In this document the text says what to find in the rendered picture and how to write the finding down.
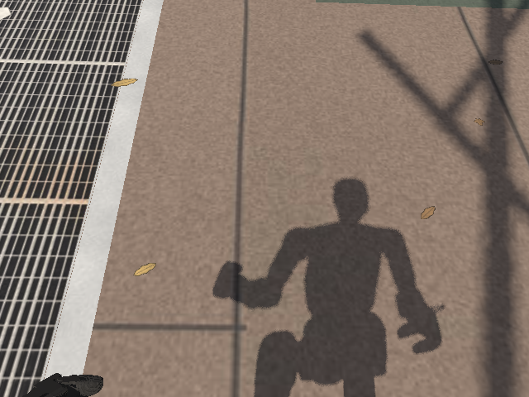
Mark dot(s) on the robot left hand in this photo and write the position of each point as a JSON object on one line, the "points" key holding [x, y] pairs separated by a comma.
{"points": [[67, 386]]}

